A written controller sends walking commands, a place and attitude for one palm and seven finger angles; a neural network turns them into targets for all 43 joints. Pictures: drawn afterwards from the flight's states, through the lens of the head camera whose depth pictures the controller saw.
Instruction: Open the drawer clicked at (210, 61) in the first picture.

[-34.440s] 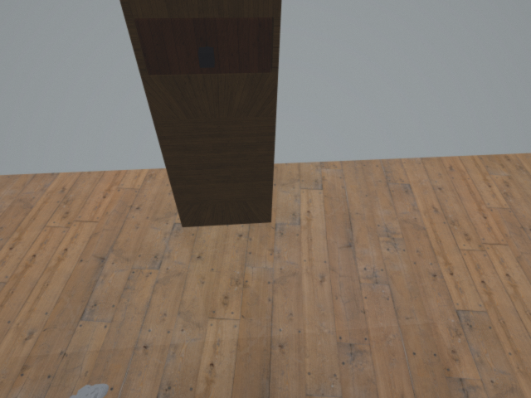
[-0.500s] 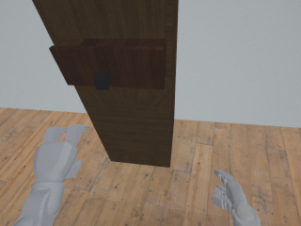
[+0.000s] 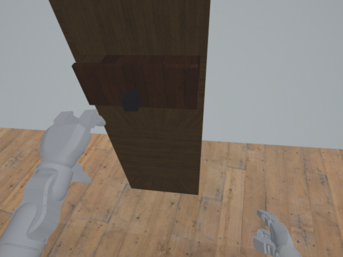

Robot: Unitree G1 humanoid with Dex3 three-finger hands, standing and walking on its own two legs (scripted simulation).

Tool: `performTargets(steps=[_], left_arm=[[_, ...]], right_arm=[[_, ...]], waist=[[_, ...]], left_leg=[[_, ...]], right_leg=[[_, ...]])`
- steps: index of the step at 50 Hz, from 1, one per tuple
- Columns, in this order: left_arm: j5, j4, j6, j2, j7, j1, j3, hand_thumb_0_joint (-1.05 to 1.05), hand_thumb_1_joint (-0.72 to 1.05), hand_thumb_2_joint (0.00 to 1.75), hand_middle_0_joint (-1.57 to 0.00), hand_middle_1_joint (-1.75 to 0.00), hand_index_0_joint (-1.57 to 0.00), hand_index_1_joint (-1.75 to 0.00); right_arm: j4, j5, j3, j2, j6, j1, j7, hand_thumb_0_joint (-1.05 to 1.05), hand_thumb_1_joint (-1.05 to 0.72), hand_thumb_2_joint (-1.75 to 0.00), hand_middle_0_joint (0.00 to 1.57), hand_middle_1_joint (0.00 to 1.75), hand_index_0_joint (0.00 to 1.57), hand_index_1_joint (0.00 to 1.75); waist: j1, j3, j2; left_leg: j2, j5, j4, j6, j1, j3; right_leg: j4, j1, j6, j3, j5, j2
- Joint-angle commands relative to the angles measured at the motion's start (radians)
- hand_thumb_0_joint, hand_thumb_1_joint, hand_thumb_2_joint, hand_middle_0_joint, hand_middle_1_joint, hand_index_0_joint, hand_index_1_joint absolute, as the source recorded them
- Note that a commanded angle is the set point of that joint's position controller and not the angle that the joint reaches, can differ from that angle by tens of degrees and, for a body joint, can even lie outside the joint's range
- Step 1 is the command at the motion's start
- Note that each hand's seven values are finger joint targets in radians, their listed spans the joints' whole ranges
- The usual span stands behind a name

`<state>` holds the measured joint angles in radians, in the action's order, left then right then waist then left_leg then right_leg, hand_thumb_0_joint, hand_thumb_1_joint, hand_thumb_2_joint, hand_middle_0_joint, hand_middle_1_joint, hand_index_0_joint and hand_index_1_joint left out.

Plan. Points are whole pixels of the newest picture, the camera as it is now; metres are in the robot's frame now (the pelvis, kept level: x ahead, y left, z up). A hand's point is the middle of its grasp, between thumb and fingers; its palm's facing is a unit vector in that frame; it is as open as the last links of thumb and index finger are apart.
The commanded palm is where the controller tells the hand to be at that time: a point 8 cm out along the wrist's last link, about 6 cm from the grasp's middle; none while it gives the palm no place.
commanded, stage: raise the hand with hooked fingers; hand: left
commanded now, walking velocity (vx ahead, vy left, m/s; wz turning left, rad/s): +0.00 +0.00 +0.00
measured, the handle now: (133, 97) +0.53 +0.20 +0.08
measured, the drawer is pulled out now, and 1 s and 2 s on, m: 0.06 0.06 0.06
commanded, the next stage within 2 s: move the hooked fingers above the handle in 0.70 s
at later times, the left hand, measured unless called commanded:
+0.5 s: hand (69, 129) +0.30 +0.25 +0.18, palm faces +0.07 -0.04 -1.00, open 13.9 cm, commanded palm +0.26 +0.24 +0.25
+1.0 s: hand (81, 132) +0.31 +0.23 +0.17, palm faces +0.02 -0.04 -1.00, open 13.9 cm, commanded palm +0.29 +0.23 +0.25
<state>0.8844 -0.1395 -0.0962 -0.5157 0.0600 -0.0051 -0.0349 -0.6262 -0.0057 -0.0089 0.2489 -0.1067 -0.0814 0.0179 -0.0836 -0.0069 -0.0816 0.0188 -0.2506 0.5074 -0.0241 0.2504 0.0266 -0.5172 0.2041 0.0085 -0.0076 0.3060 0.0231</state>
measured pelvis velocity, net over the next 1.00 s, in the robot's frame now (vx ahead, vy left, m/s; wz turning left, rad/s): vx -0.02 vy -0.02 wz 0.03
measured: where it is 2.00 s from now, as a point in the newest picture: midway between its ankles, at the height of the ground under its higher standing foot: outside the picture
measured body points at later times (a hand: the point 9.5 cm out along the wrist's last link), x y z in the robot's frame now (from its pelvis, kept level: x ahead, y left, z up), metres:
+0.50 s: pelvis -0.02 +0.00 +0.01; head -0.02 -0.04 +0.45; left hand +0.29 +0.25 +0.24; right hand +0.19 -0.21 -0.10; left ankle +0.01 +0.10 -0.74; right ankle -0.02 -0.13 -0.74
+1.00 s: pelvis -0.02 -0.02 +0.01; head -0.01 -0.06 +0.45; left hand +0.30 +0.23 +0.22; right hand +0.20 -0.23 -0.10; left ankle +0.01 +0.10 -0.74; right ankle -0.02 -0.13 -0.74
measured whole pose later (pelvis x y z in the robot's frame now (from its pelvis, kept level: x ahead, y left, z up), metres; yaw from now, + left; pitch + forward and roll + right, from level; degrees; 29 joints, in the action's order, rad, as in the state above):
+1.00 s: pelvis -0.02 -0.02 +0.01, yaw +2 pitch -2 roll +0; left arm 0.81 0.07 -0.03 -0.61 -0.21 0.31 -0.03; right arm -0.64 -0.03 0.03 0.27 -0.09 -0.09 0.01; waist -0.08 0.02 -0.10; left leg 0.00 -0.18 0.43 0.00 0.22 -0.01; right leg -0.45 0.17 -0.02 -0.05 0.25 0.00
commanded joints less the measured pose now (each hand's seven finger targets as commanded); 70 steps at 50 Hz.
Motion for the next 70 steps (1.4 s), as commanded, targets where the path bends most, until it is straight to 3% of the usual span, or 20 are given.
performTargets(steps=[1,3,8,14,19,20,28,33,39,45,50,52,53,56,58,59,61,64,67,70], left_arm=[[-0.007,-0.195,-0.018,-0.236,-0.034,0.317,0.147,0.00,-0.50,0.30,-0.30,-1.20,-0.30,-1.20],[-0.013,-0.175,-0.026,-0.279,-0.068,0.355,0.184,0.00,-0.50,0.30,-0.30,-1.20,-0.30,-1.20],[-0.032,-0.119,-0.043,-0.298,-0.148,0.476,0.179,0.00,-0.50,0.30,-0.30,-1.20,-0.30,-1.20],[-0.042,-0.139,-0.012,-0.317,-0.223,0.665,0.142,0.00,-0.50,0.30,-0.30,-1.20,-0.30,-1.20],[-0.059,-0.065,0.014,-0.295,-0.263,0.570,0.143,0.00,-0.50,0.30,-0.30,-1.20,-0.30,-1.20],[-0.070,-0.076,0.024,-0.319,-0.265,0.548,0.175,0.00,-0.50,0.30,-0.30,-1.20,-0.30,-1.20],[-0.094,-0.192,0.097,-0.379,-0.205,0.581,0.262,0.00,-0.50,0.30,-0.30,-1.20,-0.30,-1.20],[-0.095,-0.126,0.083,-0.366,-0.161,0.575,0.267,0.00,-0.50,0.30,-0.30,-1.20,-0.30,-1.20],[-0.087,-0.075,0.035,-0.301,-0.188,0.551,0.178,0.00,-0.50,0.30,-0.30,-1.20,-0.30,-1.20],[-0.063,0.030,0.043,-0.335,-0.224,0.640,0.163,0.00,-0.50,0.30,-0.30,-1.20,-0.30,-1.20],[-0.060,0.031,0.126,-0.402,-0.207,0.766,0.218,0.00,-0.50,0.30,-0.30,-1.20,-0.30,-1.20],[-0.065,0.000,0.149,-0.386,-0.191,0.777,0.215,0.00,-0.50,0.30,-0.30,-1.20,-0.30,-1.20],[-0.073,0.004,0.154,-0.372,-0.187,0.790,0.204,0.00,-0.50,0.30,-0.30,-1.20,-0.30,-1.20],[-0.073,0.125,0.133,-0.341,-0.172,0.745,0.193,0.00,-0.50,0.30,-0.30,-1.20,-0.30,-1.20],[-0.066,0.176,0.107,-0.337,-0.172,0.738,0.191,0.00,-0.50,0.30,-0.30,-1.20,-0.30,-1.20],[-0.055,0.205,0.092,-0.315,-0.173,0.751,0.158,0.00,-0.50,0.30,-0.30,-1.20,-0.30,-1.20],[-0.041,0.186,0.075,-0.281,-0.176,0.785,0.112,0.00,-0.50,0.30,-0.30,-1.20,-0.30,-1.20],[-0.027,0.133,0.081,-0.318,-0.182,0.804,0.130,0.00,-0.50,0.30,-0.30,-1.20,-0.30,-1.20],[-0.027,0.119,0.098,-0.292,-0.183,0.846,0.102,0.00,-0.50,0.30,-0.30,-1.20,-0.30,-1.20],[-0.033,0.127,0.119,-0.335,-0.160,0.858,0.154,0.00,-0.50,0.30,-0.30,-1.20,-0.30,-1.20]], right_arm=[[0.171,-0.007,-0.007,0.095,0.037,0.160,0.000,0.00,-0.90,-0.90,0.20,0.30,0.20,0.30],[0.171,-0.013,-0.001,0.101,0.032,0.167,-0.007,0.00,-0.90,-0.90,0.20,0.30,0.20,0.30],[0.171,-0.019,0.011,0.105,0.024,0.171,-0.015,0.00,-0.90,-0.90,0.20,0.30,0.20,0.30],[0.173,-0.017,0.017,0.112,0.043,0.157,-0.016,0.00,-0.90,-0.90,0.20,0.30,0.20,0.30],[0.170,-0.020,0.013,0.116,0.050,0.136,-0.021,0.00,-0.90,-0.90,0.20,0.30,0.20,0.30],[0.172,-0.019,0.007,0.121,0.048,0.126,-0.023,0.00,-0.90,-0.90,0.20,0.30,0.20,0.30],[0.175,-0.014,-0.002,0.123,0.073,0.132,-0.027,0.00,-0.90,-0.90,0.20,0.30,0.20,0.30],[0.151,-0.021,-0.006,0.124,0.077,0.129,-0.026,0.00,-0.90,-0.90,0.20,0.30,0.20,0.30],[0.154,-0.025,0.001,0.126,0.065,0.148,-0.025,0.00,-0.90,-0.90,0.20,0.30,0.20,0.30],[0.140,-0.024,0.007,0.133,0.056,0.127,-0.001,0.00,-0.90,-0.90,0.20,0.30,0.20,0.30],[0.128,-0.017,0.001,0.129,0.067,0.101,0.014,0.00,-0.90,-0.90,0.20,0.30,0.20,0.30],[0.133,-0.015,-0.004,0.123,0.066,0.096,0.013,0.00,-0.90,-0.90,0.20,0.30,0.20,0.30],[0.134,-0.017,-0.003,0.122,0.068,0.096,0.008,0.00,-0.90,-0.90,0.20,0.30,0.20,0.30],[0.118,-0.021,-0.009,0.130,0.053,0.073,0.003,0.00,-0.90,-0.90,0.20,0.30,0.20,0.30],[0.121,-0.028,-0.012,0.137,0.043,0.071,-0.004,0.00,-0.90,-0.90,0.20,0.30,0.20,0.30],[0.118,-0.026,-0.008,0.139,0.034,0.071,-0.005,0.00,-0.90,-0.90,0.20,0.30,0.20,0.30],[0.129,-0.030,-0.013,0.140,0.024,0.068,-0.008,0.00,-0.90,-0.90,0.20,0.30,0.20,0.30],[0.143,-0.025,-0.018,0.144,0.023,0.062,-0.011,0.00,-0.90,-0.90,0.20,0.30,0.20,0.30],[0.143,-0.026,-0.021,0.140,0.016,0.047,-0.008,0.00,-0.90,-0.90,0.20,0.30,0.20,0.30],[0.133,-0.025,-0.029,0.140,0.019,0.022,-0.005,0.00,-0.90,-0.90,0.20,0.30,0.20,0.30]], waist=[[-0.011,-0.206,0.009],[-0.015,-0.201,0.016],[-0.008,-0.184,0.038],[0.006,-0.219,-0.003],[-0.005,-0.192,0.025],[-0.014,-0.199,0.034],[-0.022,-0.240,0.004],[-0.021,-0.221,0.009],[-0.009,-0.204,0.058],[0.023,-0.153,0.097],[0.019,-0.245,0.055],[0.013,-0.295,0.005],[0.016,-0.288,-0.016],[0.021,-0.225,0.019],[0.016,-0.219,0.057],[0.023,-0.214,0.068],[0.028,-0.242,0.072],[0.017,-0.340,0.067],[0.032,-0.342,0.050],[0.030,-0.349,0.049]], left_leg=[[-0.002,0.311,-0.104,0.009,-0.137,-0.033],[-0.008,0.320,-0.114,0.013,-0.139,-0.035],[-0.011,0.278,-0.137,0.014,-0.145,-0.033],[-0.005,0.246,-0.145,0.011,-0.168,-0.044],[-0.005,0.210,-0.153,0.010,-0.144,-0.041],[-0.004,0.218,-0.153,0.008,-0.141,-0.037],[0.004,0.223,-0.139,0.003,-0.151,-0.032],[0.005,0.227,-0.134,0.007,-0.132,-0.024],[0.013,0.190,-0.131,0.002,-0.108,-0.005],[0.016,0.126,-0.128,-0.007,-0.085,-0.001],[0.025,0.182,-0.106,-0.012,-0.115,-0.008],[0.026,0.245,-0.098,-0.009,-0.140,-0.008],[0.025,0.254,-0.093,-0.007,-0.142,-0.010],[0.018,0.256,-0.100,-0.001,-0.099,-0.004],[0.014,0.260,-0.101,0.000,-0.092,-0.003],[0.013,0.249,-0.107,0.001,-0.076,0.002],[0.013,0.261,-0.105,-0.002,-0.088,0.001],[0.019,0.312,-0.090,-0.009,-0.113,-0.003],[0.017,0.329,-0.085,-0.011,-0.129,-0.009],[0.012,0.375,-0.073,-0.012,-0.142,-0.011]], right_leg=[[0.081,-0.063,-0.040,-0.021,-0.250,-0.035],[0.091,-0.079,-0.042,-0.019,-0.251,-0.041],[0.117,-0.078,-0.040,-0.024,-0.211,-0.044],[0.130,-0.071,-0.041,-0.028,-0.171,-0.037],[0.136,-0.063,-0.042,-0.032,-0.143,-0.037],[0.137,-0.077,-0.041,-0.032,-0.158,-0.036],[0.143,-0.088,-0.037,-0.021,-0.161,-0.038],[0.147,-0.085,-0.037,-0.015,-0.170,-0.033],[0.149,-0.084,-0.028,-0.008,-0.165,-0.018],[0.172,-0.042,-0.019,-0.007,-0.116,-0.016],[0.157,-0.082,-0.024,-0.001,-0.187,-0.014],[0.138,-0.095,-0.030,-0.006,-0.253,-0.017],[0.142,-0.088,-0.032,-0.005,-0.260,-0.020],[0.139,-0.061,-0.032,-0.019,-0.262,-0.021],[0.138,-0.060,-0.033,-0.019,-0.264,-0.025],[0.136,-0.057,-0.032,-0.023,-0.252,-0.019],[0.130,-0.053,-0.033,-0.023,-0.261,-0.021],[0.105,-0.103,-0.036,-0.013,-0.320,-0.020],[0.097,-0.074,-0.036,-0.019,-0.327,-0.026],[0.089,-0.069,-0.040,-0.022,-0.349,-0.033]])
